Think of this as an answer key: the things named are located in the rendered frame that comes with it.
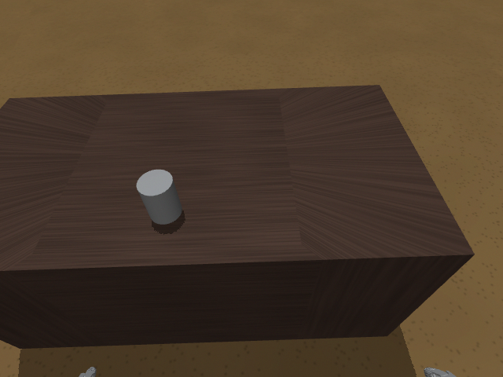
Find can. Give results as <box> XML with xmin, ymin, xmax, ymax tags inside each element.
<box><xmin>137</xmin><ymin>170</ymin><xmax>182</xmax><ymax>225</ymax></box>

